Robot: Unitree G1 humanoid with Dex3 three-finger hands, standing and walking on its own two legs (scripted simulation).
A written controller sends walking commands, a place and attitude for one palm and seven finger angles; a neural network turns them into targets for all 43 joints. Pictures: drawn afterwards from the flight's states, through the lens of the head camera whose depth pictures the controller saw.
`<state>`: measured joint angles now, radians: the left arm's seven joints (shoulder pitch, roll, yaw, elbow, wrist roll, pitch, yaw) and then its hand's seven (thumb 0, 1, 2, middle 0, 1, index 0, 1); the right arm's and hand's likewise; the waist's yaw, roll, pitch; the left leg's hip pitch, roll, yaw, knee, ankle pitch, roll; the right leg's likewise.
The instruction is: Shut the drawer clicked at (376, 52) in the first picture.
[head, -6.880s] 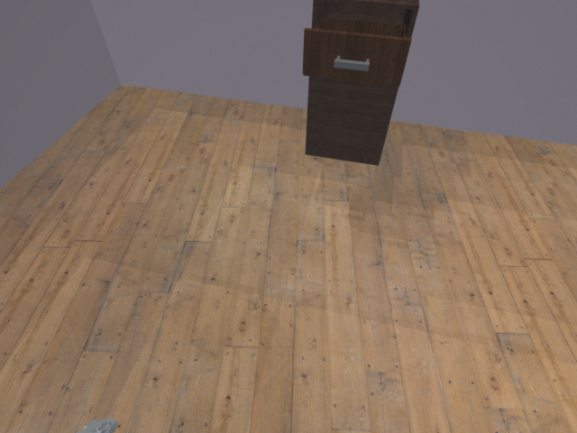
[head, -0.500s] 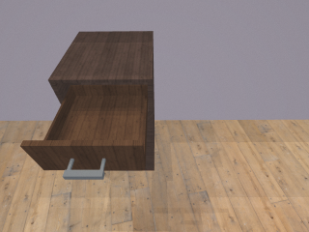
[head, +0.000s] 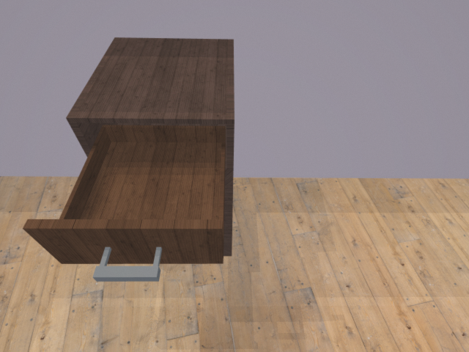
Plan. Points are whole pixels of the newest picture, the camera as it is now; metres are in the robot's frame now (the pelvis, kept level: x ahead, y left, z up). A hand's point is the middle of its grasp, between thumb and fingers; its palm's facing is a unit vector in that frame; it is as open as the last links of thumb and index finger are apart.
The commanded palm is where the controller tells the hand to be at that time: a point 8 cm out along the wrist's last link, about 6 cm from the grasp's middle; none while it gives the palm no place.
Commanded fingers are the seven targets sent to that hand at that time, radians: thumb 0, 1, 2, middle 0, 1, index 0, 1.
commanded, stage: look again from close up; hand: left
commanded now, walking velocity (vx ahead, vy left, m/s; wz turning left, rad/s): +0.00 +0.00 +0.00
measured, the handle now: (130, 263) +0.29 +0.23 -0.08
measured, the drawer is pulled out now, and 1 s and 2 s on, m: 0.30 0.30 0.30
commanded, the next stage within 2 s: raise the hand and make a fist in 0.36 s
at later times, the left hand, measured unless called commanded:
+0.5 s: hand out of the picture -0.01 +0.23 -0.17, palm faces +0.05 -0.98 -0.20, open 7.4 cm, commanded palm +0.07 +0.28 -0.07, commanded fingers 0.00 0.90 0.90 -0.26 -0.37 -0.26 -0.37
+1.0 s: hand out of the picture +0.09 +0.21 -0.04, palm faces +0.21 -0.98 -0.04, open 5.4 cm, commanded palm +0.08 +0.26 -0.04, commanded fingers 0.00 0.90 0.90 -0.76 -0.91 -0.76 -0.91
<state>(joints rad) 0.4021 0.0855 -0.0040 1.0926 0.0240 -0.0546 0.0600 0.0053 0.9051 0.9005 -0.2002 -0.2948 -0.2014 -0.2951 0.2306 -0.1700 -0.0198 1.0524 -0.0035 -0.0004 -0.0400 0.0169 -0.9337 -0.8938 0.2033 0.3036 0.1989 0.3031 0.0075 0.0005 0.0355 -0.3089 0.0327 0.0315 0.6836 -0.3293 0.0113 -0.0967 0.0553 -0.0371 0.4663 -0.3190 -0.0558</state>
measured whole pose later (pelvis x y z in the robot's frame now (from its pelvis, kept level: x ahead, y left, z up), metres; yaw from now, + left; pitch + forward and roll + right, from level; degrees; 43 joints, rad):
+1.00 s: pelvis -0.05 +0.01 -0.09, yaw +3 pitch +13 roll -2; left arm 0.66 0.20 0.10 -0.12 -0.25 -0.50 -0.14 0.02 0.90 0.90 -0.57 -0.70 -0.57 -0.70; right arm 0.17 -0.23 0.00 0.45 0.03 -0.20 -0.04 0.01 -0.91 -0.89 0.20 0.30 0.20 0.30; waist 0.04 0.00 -0.18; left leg -0.92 -0.02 -0.02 1.18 -0.48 0.03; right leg -0.83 0.07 -0.15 1.14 -0.54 -0.10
